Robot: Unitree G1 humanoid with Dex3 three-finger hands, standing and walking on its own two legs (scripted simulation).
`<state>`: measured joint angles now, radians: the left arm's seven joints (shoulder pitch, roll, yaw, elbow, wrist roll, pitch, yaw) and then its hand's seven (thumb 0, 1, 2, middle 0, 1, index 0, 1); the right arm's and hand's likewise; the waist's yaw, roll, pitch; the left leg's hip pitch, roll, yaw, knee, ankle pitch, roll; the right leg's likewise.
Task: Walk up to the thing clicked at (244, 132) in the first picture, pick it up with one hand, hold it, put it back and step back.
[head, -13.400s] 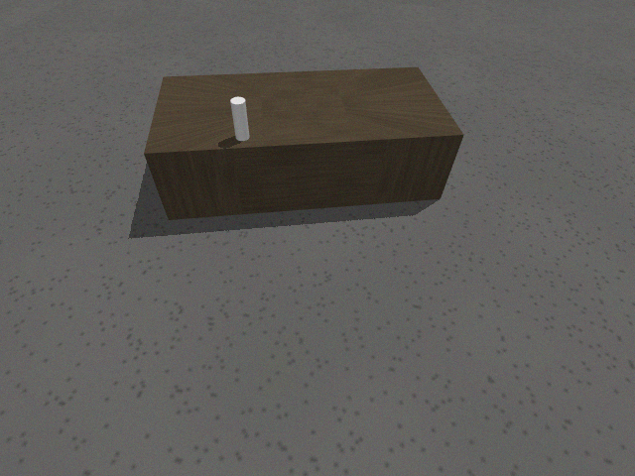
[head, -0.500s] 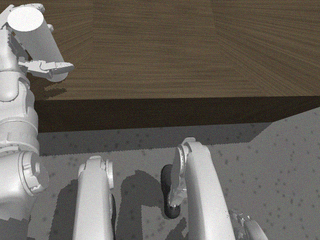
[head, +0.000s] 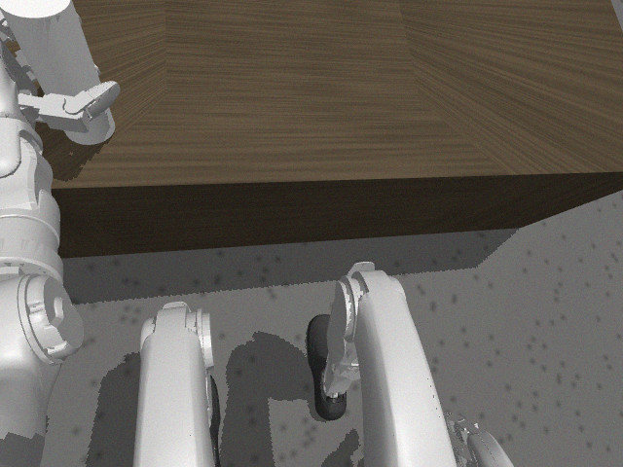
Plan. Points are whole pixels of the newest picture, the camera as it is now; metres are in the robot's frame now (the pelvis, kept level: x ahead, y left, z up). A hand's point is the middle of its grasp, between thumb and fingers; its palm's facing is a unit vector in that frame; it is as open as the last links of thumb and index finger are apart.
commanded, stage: settle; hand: left
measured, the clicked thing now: (67, 73) +0.55 +0.18 +0.02
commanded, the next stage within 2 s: lift in 1.24 s
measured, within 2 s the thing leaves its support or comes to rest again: leaves its support in 0.06 s
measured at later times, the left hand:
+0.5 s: hand (21, 5) +0.57 +0.19 +0.09, palm faces +0.09 -1.00 -0.03, open 9.2 cm
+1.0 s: hand out of the picture +0.57 +0.18 +0.12, palm faces +0.09 -1.00 -0.02, open 9.2 cm
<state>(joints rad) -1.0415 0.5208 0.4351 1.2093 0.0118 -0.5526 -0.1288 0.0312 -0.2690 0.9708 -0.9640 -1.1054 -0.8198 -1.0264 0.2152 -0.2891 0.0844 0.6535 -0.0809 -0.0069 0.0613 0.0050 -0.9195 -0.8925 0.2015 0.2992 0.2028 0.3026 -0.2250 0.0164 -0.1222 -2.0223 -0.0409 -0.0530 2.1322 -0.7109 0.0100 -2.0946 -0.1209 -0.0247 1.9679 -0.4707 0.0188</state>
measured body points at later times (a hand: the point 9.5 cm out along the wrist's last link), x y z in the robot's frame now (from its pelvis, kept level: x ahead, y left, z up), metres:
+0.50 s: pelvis +0.02 +0.00 +0.07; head +0.22 +0.04 +0.47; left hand +0.55 +0.24 +0.10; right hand +0.06 -0.27 -0.05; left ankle +0.07 +0.11 -0.39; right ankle +0.15 -0.14 -0.39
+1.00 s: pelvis +0.04 +0.00 +0.11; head +0.25 +0.02 +0.51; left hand +0.56 +0.24 +0.13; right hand +0.09 -0.27 -0.02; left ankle +0.07 +0.11 -0.39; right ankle +0.15 -0.14 -0.39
